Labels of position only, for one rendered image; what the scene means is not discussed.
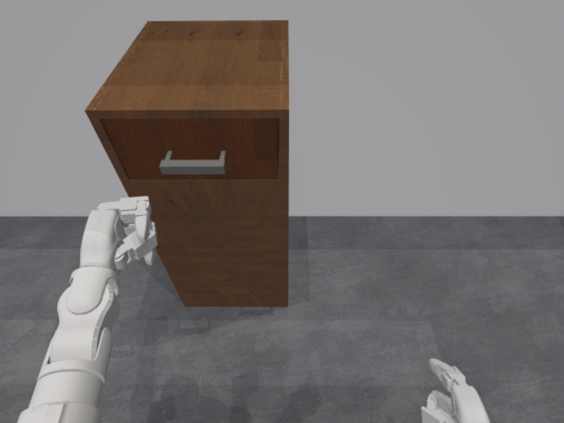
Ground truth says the left robot forearm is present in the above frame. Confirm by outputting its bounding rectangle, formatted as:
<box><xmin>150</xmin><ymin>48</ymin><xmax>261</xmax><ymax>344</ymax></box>
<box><xmin>17</xmin><ymin>266</ymin><xmax>121</xmax><ymax>423</ymax></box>

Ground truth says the robot left hand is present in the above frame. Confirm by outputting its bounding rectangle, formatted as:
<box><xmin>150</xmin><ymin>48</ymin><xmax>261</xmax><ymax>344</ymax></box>
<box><xmin>79</xmin><ymin>196</ymin><xmax>158</xmax><ymax>277</ymax></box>

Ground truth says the cabinet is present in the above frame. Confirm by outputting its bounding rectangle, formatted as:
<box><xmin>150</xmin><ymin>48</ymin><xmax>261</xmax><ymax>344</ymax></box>
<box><xmin>85</xmin><ymin>20</ymin><xmax>289</xmax><ymax>307</ymax></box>

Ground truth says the robot right hand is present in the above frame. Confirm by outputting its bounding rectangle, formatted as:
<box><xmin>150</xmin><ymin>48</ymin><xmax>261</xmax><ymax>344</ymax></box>
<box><xmin>421</xmin><ymin>359</ymin><xmax>490</xmax><ymax>423</ymax></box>

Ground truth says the handle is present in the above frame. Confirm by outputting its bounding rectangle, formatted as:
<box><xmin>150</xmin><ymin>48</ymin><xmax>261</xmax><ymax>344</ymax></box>
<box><xmin>160</xmin><ymin>151</ymin><xmax>226</xmax><ymax>174</ymax></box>

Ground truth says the drawer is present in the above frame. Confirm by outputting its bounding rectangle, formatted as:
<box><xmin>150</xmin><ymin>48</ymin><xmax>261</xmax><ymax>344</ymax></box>
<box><xmin>103</xmin><ymin>118</ymin><xmax>279</xmax><ymax>180</ymax></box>

